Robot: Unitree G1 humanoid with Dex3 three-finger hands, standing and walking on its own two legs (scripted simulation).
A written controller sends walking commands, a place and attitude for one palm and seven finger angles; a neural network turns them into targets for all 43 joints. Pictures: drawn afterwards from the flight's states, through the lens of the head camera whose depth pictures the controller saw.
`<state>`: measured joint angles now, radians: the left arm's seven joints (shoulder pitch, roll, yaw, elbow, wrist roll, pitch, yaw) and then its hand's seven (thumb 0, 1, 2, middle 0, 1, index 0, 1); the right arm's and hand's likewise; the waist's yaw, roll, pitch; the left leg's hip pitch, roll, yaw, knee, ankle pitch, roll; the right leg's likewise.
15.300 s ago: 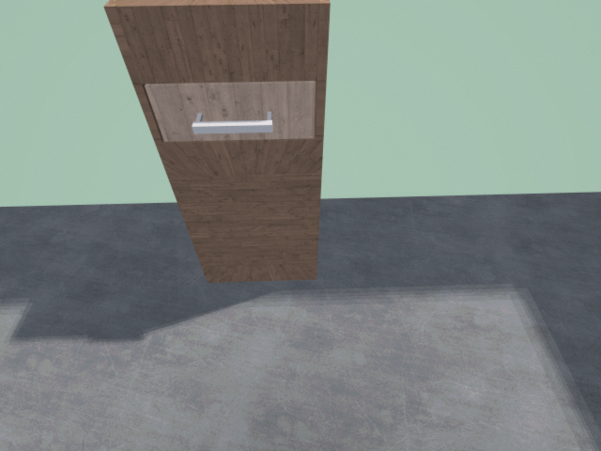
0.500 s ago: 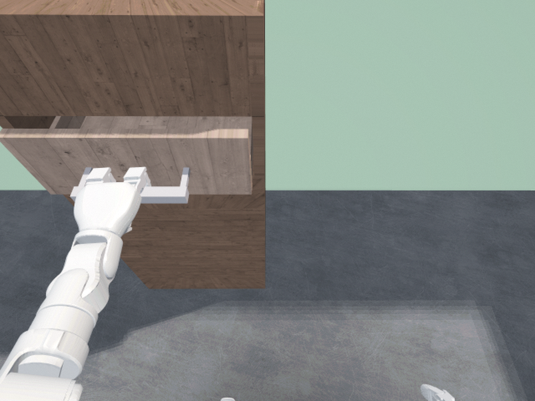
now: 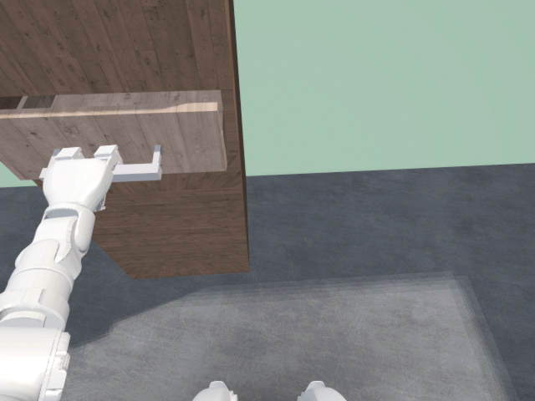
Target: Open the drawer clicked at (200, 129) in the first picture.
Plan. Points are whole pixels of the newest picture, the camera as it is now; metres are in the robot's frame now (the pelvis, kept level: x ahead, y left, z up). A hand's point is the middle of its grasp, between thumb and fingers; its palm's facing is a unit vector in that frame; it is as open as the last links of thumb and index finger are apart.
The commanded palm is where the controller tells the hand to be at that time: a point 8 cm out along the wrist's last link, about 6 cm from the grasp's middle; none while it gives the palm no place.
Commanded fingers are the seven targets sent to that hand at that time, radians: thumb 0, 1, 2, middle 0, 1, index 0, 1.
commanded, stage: pull the drawer open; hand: left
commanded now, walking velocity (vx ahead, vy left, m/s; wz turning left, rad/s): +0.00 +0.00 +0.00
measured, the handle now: (105, 163) +0.48 +0.27 +0.03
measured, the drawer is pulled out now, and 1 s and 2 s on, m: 0.04 0.09 0.28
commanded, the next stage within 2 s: none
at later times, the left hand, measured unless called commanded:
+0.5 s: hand (91, 224) +0.38 +0.28 +0.01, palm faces +0.02 -0.06 -1.00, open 5.8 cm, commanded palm +0.36 +0.28 +0.06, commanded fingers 0.00 0.90 0.90 -0.40 -1.35 -0.40 -1.35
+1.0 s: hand (88, 227) +0.37 +0.28 +0.01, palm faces -0.07 -0.05 -1.00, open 5.5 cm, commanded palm +0.32 +0.26 +0.06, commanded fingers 0.00 0.90 0.90 -0.40 -1.35 -0.40 -1.35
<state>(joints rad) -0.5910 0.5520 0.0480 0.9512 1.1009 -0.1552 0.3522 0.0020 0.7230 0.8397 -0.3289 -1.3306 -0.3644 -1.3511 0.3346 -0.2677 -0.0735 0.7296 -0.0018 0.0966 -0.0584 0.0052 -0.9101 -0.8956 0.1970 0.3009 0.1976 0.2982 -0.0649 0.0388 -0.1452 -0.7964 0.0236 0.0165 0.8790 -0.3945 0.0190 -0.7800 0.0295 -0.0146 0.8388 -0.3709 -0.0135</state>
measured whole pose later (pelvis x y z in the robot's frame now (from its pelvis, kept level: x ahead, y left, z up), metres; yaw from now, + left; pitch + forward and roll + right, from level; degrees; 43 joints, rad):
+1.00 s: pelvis +0.03 +0.01 +0.01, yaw -1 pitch +14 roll -1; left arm -0.20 0.45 0.03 0.52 1.04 -0.03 0.28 0.02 0.74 0.78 -0.28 -1.33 -0.40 -1.34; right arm 0.24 -0.22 -0.05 0.65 -0.02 0.11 -0.04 0.01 -0.91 -0.90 0.20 0.30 0.20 0.30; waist -0.01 0.05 -0.14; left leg -0.62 0.02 0.04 0.79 -0.41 0.02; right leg -0.61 0.02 0.00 0.75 -0.39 0.00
